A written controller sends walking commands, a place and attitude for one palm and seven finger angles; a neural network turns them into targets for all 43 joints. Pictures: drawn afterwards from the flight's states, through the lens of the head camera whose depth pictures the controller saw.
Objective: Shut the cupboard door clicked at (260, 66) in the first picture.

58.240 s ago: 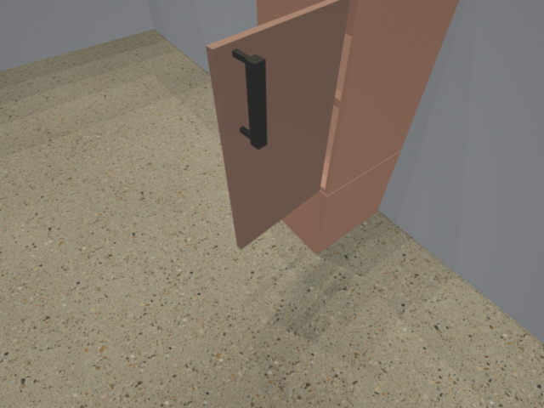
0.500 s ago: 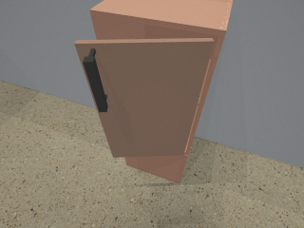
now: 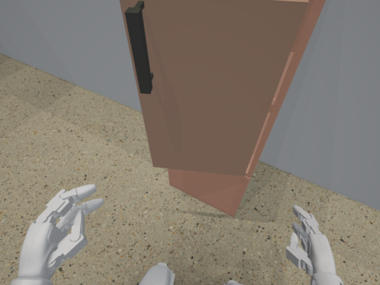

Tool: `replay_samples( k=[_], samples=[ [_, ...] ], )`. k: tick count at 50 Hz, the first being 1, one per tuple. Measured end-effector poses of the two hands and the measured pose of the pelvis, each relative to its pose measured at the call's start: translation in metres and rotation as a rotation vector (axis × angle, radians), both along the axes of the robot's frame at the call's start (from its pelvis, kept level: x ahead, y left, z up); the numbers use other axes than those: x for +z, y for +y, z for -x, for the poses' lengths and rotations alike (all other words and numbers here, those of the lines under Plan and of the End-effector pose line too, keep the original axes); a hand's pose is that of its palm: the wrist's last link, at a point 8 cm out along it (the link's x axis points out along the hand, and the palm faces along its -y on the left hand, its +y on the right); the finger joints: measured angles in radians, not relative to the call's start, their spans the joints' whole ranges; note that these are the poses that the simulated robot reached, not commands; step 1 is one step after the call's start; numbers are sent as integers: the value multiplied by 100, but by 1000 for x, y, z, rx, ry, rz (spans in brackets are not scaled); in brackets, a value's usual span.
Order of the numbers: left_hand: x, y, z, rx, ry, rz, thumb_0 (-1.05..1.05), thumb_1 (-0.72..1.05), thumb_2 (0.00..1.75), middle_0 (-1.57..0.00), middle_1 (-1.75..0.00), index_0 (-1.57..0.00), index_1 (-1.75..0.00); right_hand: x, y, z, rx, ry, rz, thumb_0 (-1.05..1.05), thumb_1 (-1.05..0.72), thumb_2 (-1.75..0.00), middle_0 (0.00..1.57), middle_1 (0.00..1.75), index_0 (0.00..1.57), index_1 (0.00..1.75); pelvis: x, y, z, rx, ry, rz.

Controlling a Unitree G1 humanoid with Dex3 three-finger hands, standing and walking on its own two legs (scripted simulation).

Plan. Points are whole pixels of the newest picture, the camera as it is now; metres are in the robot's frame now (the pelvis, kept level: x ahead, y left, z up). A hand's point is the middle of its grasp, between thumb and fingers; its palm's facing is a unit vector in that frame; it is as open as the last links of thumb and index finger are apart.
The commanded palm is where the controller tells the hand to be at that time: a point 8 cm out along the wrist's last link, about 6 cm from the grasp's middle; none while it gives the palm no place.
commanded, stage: raise the hand and make a fist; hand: left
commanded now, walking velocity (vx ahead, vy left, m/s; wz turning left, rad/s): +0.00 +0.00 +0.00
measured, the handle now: (143, 50) +0.52 +0.17 +0.22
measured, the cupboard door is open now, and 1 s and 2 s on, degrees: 22 22 22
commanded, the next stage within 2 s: bring the fist close to the handle in 1.42 s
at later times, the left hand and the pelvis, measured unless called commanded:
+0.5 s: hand (72, 190) +0.23 +0.23 +0.14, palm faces +0.02 -1.00 -0.05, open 3.6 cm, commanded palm +0.20 +0.27 +0.15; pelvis +0.02 +0.04 +0.04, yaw -1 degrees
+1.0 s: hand (57, 145) +0.26 +0.23 +0.22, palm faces +0.03 -1.00 -0.07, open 3.1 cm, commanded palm +0.23 +0.27 +0.23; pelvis +0.02 +0.03 +0.07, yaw +0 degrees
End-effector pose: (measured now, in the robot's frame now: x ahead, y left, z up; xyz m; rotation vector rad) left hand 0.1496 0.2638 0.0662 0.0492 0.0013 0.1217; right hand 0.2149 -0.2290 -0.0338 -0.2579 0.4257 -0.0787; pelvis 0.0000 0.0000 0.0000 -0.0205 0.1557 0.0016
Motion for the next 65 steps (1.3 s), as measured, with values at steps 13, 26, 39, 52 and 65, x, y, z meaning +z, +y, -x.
replay_samples(
  k=[13,26,39,52,65],
  samples=[
    [45,4,-56,-115,36,12,2,90,90,-73,-87,-72,-87,-9,25,69,-119,185,-77,2,-90,-90,20,30,20,30,29,20,-10,-27,-35,3],
    [76,17,-58,-104,-42,-1,2,90,90,-96,-113,-96,-113,15,36,42,-56,125,-19,2,-90,-90,20,30,20,30,39,42,-19,-15,-73,12],
    [120,22,-71,-95,-76,-9,2,90,90,-120,-139,-119,-139,44,71,3,41,21,-79,2,-90,-90,20,30,20,30,54,42,-24,-7,-139,10],
    [161,16,-85,-96,-102,-26,2,90,90,-130,-149,-129,-149,45,54,12,14,65,-85,2,-90,-90,20,30,20,30,66,31,-23,-9,-193,-3],
    [153,0,-83,-83,-47,2,2,90,90,-130,-150,-130,-150,50,27,19,-34,57,-68,2,-90,-90,20,30,20,30,70,19,-20,-20,-211,-8]
  ],
)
